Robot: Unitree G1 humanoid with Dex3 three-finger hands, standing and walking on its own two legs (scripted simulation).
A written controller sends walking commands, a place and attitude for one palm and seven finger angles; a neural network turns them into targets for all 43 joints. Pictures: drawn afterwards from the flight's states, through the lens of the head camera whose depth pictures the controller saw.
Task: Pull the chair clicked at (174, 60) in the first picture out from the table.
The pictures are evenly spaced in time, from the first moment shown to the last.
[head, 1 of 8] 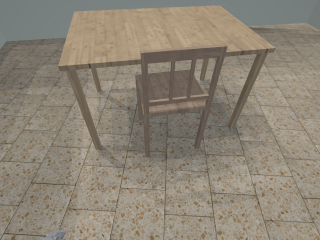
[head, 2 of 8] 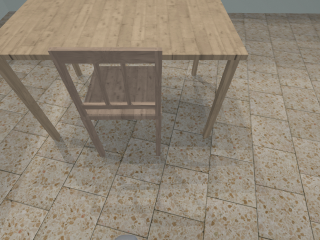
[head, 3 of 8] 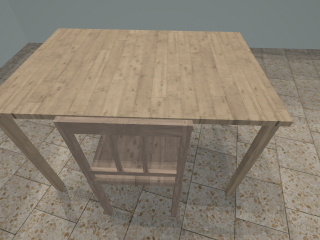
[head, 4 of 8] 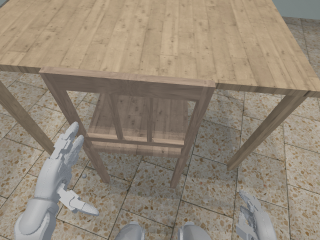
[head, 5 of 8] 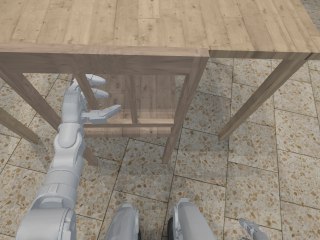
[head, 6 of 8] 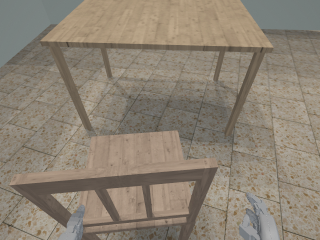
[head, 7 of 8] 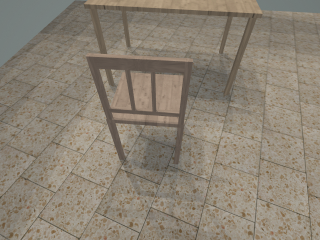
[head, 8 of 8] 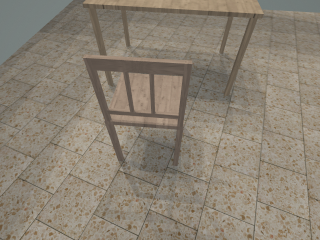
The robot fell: no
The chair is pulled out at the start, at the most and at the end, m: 0.00 0.66 0.63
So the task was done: yes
